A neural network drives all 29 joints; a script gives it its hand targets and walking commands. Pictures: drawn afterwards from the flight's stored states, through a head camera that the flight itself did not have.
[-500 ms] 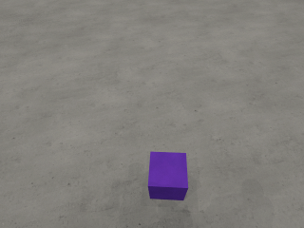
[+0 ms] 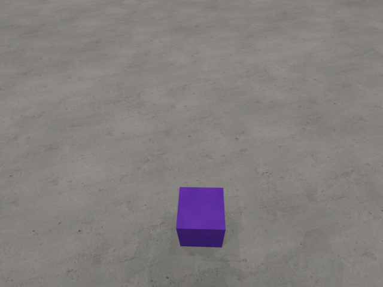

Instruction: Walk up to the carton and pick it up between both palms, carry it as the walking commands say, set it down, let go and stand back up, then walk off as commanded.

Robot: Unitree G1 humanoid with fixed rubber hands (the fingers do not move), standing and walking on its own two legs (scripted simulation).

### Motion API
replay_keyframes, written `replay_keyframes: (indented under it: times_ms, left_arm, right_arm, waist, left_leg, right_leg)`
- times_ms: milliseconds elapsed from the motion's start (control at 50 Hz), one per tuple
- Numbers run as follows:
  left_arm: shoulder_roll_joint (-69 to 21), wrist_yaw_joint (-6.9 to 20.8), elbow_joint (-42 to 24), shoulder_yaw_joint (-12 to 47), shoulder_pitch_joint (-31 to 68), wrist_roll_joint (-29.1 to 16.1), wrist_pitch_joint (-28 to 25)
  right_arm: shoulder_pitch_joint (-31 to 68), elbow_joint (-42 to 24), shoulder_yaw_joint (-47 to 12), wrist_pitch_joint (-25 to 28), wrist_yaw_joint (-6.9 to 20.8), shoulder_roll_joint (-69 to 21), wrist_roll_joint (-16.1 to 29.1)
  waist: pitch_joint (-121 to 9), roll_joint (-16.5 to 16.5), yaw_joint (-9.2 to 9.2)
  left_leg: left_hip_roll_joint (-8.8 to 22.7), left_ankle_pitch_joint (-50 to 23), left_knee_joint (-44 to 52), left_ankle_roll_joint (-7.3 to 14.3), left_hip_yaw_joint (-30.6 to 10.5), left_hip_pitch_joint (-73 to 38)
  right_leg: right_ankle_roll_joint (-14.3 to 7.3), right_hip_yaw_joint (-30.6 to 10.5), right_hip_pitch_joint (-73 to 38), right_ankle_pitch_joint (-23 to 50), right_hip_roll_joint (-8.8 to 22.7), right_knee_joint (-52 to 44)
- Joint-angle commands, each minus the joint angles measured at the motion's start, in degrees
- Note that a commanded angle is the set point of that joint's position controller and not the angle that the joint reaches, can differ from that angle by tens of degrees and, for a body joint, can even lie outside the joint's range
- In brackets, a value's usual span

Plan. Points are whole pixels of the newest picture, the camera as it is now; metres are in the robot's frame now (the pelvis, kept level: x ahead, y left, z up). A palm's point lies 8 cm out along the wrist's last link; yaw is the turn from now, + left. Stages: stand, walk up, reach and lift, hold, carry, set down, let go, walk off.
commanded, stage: walk up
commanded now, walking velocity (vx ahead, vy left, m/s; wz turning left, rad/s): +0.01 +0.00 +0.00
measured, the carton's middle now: (201, 217) +0.53 -0.01 -0.63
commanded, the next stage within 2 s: none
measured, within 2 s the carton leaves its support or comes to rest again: neither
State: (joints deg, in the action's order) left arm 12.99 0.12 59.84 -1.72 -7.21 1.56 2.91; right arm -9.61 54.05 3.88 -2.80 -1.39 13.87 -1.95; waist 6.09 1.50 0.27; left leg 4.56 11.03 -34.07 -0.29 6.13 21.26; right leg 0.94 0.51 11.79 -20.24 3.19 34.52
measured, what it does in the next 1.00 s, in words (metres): steps to the left: left foot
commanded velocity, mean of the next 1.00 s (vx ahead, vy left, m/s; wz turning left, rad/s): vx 0.10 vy -0.02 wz -0.05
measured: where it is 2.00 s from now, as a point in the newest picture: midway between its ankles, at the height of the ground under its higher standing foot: outside the picture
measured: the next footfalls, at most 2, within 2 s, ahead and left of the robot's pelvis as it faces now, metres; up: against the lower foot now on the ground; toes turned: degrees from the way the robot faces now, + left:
left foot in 0.62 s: +0.12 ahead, +0.16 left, +0.00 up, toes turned +8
right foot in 1.22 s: +0.10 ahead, -0.13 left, +0.00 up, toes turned -1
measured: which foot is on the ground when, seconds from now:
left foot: down 0.00-0.38, up 0.40-0.60, down 0.62-1.00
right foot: down 0.00-0.62, up 0.64-1.00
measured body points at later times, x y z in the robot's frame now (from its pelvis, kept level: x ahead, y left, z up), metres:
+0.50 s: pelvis +0.01 +0.01 +0.02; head -0.01 +0.01 +0.47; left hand +0.02 +0.25 -0.14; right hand +0.01 -0.24 -0.14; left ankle +0.01 +0.12 -0.69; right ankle -0.02 -0.14 -0.72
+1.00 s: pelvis +0.06 +0.08 +0.01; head +0.09 +0.11 +0.46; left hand +0.17 +0.32 -0.15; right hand +0.08 -0.15 -0.12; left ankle +0.08 +0.16 -0.72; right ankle +0.08 -0.07 -0.64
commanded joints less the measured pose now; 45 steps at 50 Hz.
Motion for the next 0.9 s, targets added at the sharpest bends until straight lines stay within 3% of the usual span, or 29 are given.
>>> replay_keyframes:
  times_ms: [0,40,80,120,140,160,200,220,280,320,340,360,380,400,480,500,560,580,600,620,680,700,720,740,760,780,800,840,880]
  left_arm:
    - [10.51,-1.21,-4.55,-0.73,1.66,-0.06,-1.6]
    - [7.83,-1.4,-5.2,-0.41,2.97,-0.2,-2.53]
    - [7.16,-1.65,-4.28,-0.71,0.68,-0.79,-3.31]
    - [6.65,-2.05,-2.52,-0.65,-4.14,-0.74,-3.76]
    - [6.25,-2.03,-1.83,-0.64,-4.04,-1.01,-3.73]
    - [6.58,-2.05,-2.15,-1.12,-3.73,-1.16,-3.38]
    - [4.14,-2.08,-1.83,-0.07,-5.86,-1.26,-3.13]
    - [2.79,-2.25,-2.16,0.0,-6.13,-1.2,-2.52]
    - [3.02,-1.8,-2.15,-0.59,-4.29,-1.19,-2.3]
    - [3.02,-1.85,-0.46,-0.12,-6.97,-0.76,-2.59]
    - [6.2,-2.16,-0.68,-1.54,-8.25,0.0,-2.89]
    - [10.72,-1.84,0.97,-3.21,-16.66,0.94,-2.69]
    - [14.23,-2.14,2.95,-4.14,-19.97,0.79,-2.92]
    - [14.6,-2.62,1.98,-4.38,-18.41,0.25,-3.29]
    - [8.14,-2.28,0.7,-3.88,-9.54,-0.16,-4.53]
    - [9.42,-1.99,0.7,-4.21,-6.34,-0.15,-4.33]
    - [7.83,-0.95,-0.09,-3.7,-4.56,0.45,-3.38]
    - [2.78,-0.06,-0.16,-1.19,-7.71,0.72,-3.99]
    - [0.95,-0.19,-3.13,-1.06,-5.59,0.41,-3.56]
    - [2.83,0.26,-3.0,-2.01,-4.84,-0.01,-3.52]
    - [4.6,0.78,-1.56,-2.1,-6.92,-0.14,-2.49]
    - [5.04,0.56,-1.48,-2.41,-7.29,-0.59,-2.04]
    - [2.77,-0.53,-0.31,-2.13,-6.59,-0.89,-1.53]
    - [3.77,-1.0,0.16,-2.58,-8.43,-0.61,-0.99]
    - [3.58,-1.0,1.7,-2.74,-11.29,-0.71,-0.45]
    - [3.2,-0.86,1.64,-2.74,-11.21,-0.62,0.1]
    - [3.42,-0.58,2.36,-2.53,-10.18,-0.23,0.68]
    - [3.32,-0.06,-0.15,-2.63,-6.0,0.05,1.83]
    - [3.82,0.85,-2.31,-2.95,-3.21,-0.03,2.3]
  right_arm:
    - [-1.56,-4.32,-0.74,-0.13,1.01,2.8,1.06]
    - [-2.34,-2.49,-0.97,0.35,1.46,3.34,1.46]
    - [-4.56,-0.2,-1.28,0.92,1.6,2.32,1.34]
    - [-4.04,0.86,-1.96,1.64,0.97,0.68,1.46]
    - [-6.18,1.55,-1.42,2.06,0.5,0.7,1.24]
    - [-6.95,1.79,-1.69,2.15,0.02,0.71,1.52]
    - [-6.29,2.95,-1.36,2.54,-0.3,2.24,1.56]
    - [-6.02,3.56,-1.47,2.19,0.09,2.79,1.26]
    - [-7.04,5.09,-2.2,2.04,0.08,1.61,0.87]
    - [-7.22,4.67,-1.79,2.34,0.09,1.41,1.26]
    - [-7.12,5.3,-1.34,2.77,0.29,4.15,0.26]
    - [-5.0,4.54,0.38,2.03,1.28,5.49,-1.0]
    - [-0.55,2.78,0.39,1.53,2.03,4.47,-0.94]
    - [0.49,1.77,0.02,1.52,2.1,3.53,-0.97]
    - [-5.01,3.56,-0.25,3.49,3.22,0.97,0.28]
    - [-9.29,4.12,-0.51,3.7,3.13,0.62,0.68]
    - [-22.1,8.69,-0.1,3.52,2.3,1.71,0.57]
    - [-23.52,8.95,1.18,4.29,1.71,6.89,0.08]
    - [-25.79,6.69,2.22,4.96,1.4,13.18,-0.39]
    - [-22.72,6.48,2.62,4.78,1.1,12.63,-0.03]
    - [-9.74,2.05,0.74,5.81,0.96,7.22,0.52]
    - [-10.75,0.93,1.17,6.1,0.12,7.23,0.81]
    - [-7.21,-0.13,-0.32,5.91,-0.34,4.49,1.18]
    - [-11.69,-0.56,0.14,6.38,-0.68,6.11,1.61]
    - [-12.61,1.0,-0.08,6.61,-1.07,5.59,1.45]
    - [-12.12,0.91,0.03,6.39,-1.3,5.69,1.32]
    - [-9.22,0.46,-0.14,6.1,-1.27,5.62,1.0]
    - [-10.37,-0.4,0.22,5.18,-1.24,5.61,0.53]
    - [-10.64,-0.71,0.52,4.61,-1.72,6.2,0.36]
  waist:
    - [1.22,-18.21,0.15]
    - [-0.31,-15.19,0.52]
    - [-4.74,-17.04,0.0]
    - [-6.89,-9.39,-0.26]
    - [-6.55,-9.53,0.92]
    - [-5.15,-13.49,1.23]
    - [-1.78,-7.77,1.45]
    - [-1.27,-2.04,1.09]
    - [2.39,-0.26,1.11]
    - [0.5,-1.37,0.75]
    - [0.99,0.23,1.02]
    - [-0.83,3.89,-2.82]
    - [0.99,-9.0,-5.55]
    - [0.52,-11.48,-5.77]
    - [3.74,-10.2,0.45]
    - [4.48,-14.3,2.17]
    - [0.39,-10.19,7.21]
    - [-1.56,11.31,8.52]
    - [-0.65,16.19,7.26]
    - [0.79,9.9,5.22]
    - [0.94,3.04,0.63]
    - [2.32,2.65,0.24]
    - [4.16,5.03,-1.41]
    - [-1.37,0.27,-1.13]
    - [-6.01,-0.1,-1.25]
    - [-7.09,1.53,-1.43]
    - [-8.53,3.38,-1.21]
    - [-5.38,9.95,-0.23]
    - [-4.54,7.1,0.19]
  left_leg:
    - [-1.35,14.81,-5.07,0.33,-9.41,-1.22]
    - [-1.39,8.81,-4.03,0.83,-8.58,-1.85]
    - [-2.26,11.31,-3.01,-0.48,-7.05,-1.84]
    - [-2.9,8.31,4.16,-1.59,-4.61,-4.65]
    - [-3.29,6.57,7.34,-1.42,-4.89,-6.31]
    - [-2.97,1.93,13.05,-1.13,-5.42,-8.72]
    - [0.74,-9.31,15.28,0.01,-7.82,-13.82]
    - [1.13,-6.49,13.48,0.59,-8.44,-12.53]
    - [0.49,6.52,16.84,1.16,-10.47,-7.13]
    - [-0.1,3.96,15.99,0.98,-9.6,-7.95]
    - [-0.14,9.8,13.23,0.34,-7.85,-6.01]
    - [-3.58,23.53,4.52,-0.95,-5.82,7.16]
    - [-5.02,18.26,-11.11,-2.63,-2.52,14.59]
    - [-1.22,14.69,-18.58,-2.85,-4.19,19.08]
    - [1.35,11.66,-10.24,-1.66,-5.44,7.01]
    - [-0.5,13.46,-2.38,-3.08,-2.75,0.0]
    - [-3.47,7.51,10.54,-0.18,0.92,-21.85]
    - [8.59,19.71,20.84,3.1,-14.86,-24.34]
    - [22.9,32.06,31.03,6.75,-38.13,-20.84]
    - [24.87,34.24,31.59,8.25,-37.92,-16.44]
    - [17.03,24.58,29.56,3.49,-23.93,-6.93]
    - [18.98,9.32,26.65,4.67,-23.92,-6.98]
    - [18.69,-25.8,21.4,6.1,-16.61,-3.18]
    - [19.75,-46.11,16.31,6.66,-16.38,-9.98]
    - [19.42,-51.3,13.67,6.44,-14.06,-13.75]
    - [18.92,-49.21,12.7,5.0,-12.0,-14.06]
    - [18.22,-43.11,13.71,7.64,-11.07,-12.52]
    - [16.44,-33.32,15.53,7.11,-8.71,-10.06]
    - [17.29,-29.52,14.98,8.11,-10.55,-10.41]
  right_leg:
    - [-8.79,-20.11,10.64,-9.39,14.67,-27.6]
    - [-7.04,-12.28,4.22,5.93,9.82,-22.07]
    - [-7.46,-8.47,-4.01,21.31,9.43,-18.43]
    - [-8.37,-6.62,-7.66,30.85,9.72,-14.54]
    - [-7.53,-5.41,-7.32,32.52,8.69,-12.89]
    - [-6.6,-4.96,-5.55,27.99,7.61,-12.8]
    - [-4.71,-4.16,1.65,15.85,4.24,-12.58]
    - [-3.76,-3.19,2.21,7.64,3.04,-15.68]
    - [-2.95,-4.19,2.37,0.64,2.11,-17.09]
    - [-2.76,-4.89,1.3,3.18,2.97,-17.62]
    - [-3.06,-5.31,1.75,-4.88,4.49,-16.56]
    - [-6.6,-18.61,-6.34,-23.94,12.67,-20.02]
    - [-10.26,-30.64,-6.41,-32.02,22.91,-30.25]
    - [-12.64,-30.28,-7.92,-28.19,25.74,-30.94]
    - [-6.31,-13.27,1.87,-11.92,16.64,-27.37]
    - [-5.31,-9.73,5.51,-11.62,13.8,-25.94]
    - [-2.15,-0.79,16.01,-12.9,7.42,-11.4]
    - [-1.02,4.25,21.46,-11.44,2.33,4.21]
    - [0.89,4.01,29.47,-15.18,-2.24,22.09]
    - [-0.51,-2.34,27.01,-12.38,2.08,25.84]
    - [-1.49,-4.87,20.6,1.67,4.27,28.75]
    - [-0.66,-4.98,21.78,3.87,4.41,30.98]
    - [0.35,-4.53,18.83,-0.52,3.52,30.9]
    - [1.39,-5.43,18.91,-0.61,2.78,33.01]
    - [2.03,-5.49,18.22,-0.04,1.71,33.81]
    - [2.13,-4.62,17.61,0.16,1.95,32.74]
    - [2.65,-4.63,16.82,0.37,1.41,33.46]
    - [3.27,-4.11,19.17,2.94,1.41,33.92]
    - [3.59,-3.37,21.85,3.83,0.91,33.63]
